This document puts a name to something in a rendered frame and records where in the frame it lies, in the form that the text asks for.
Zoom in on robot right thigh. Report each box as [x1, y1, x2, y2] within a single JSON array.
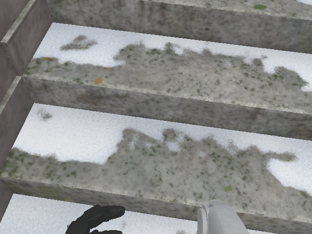
[[197, 204, 250, 234]]

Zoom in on left robot hand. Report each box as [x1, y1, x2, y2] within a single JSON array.
[[65, 204, 125, 234]]

